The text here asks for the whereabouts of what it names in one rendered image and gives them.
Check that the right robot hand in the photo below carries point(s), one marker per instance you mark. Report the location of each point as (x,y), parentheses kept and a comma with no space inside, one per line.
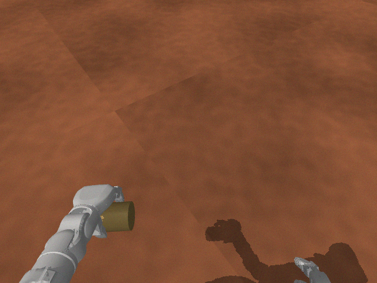
(311,270)

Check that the can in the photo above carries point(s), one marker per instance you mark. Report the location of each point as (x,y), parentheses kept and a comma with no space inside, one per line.
(120,216)

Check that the left robot arm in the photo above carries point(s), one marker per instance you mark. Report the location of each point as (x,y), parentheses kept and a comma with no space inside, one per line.
(66,248)

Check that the left robot hand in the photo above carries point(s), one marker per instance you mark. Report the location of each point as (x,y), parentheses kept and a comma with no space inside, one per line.
(100,197)

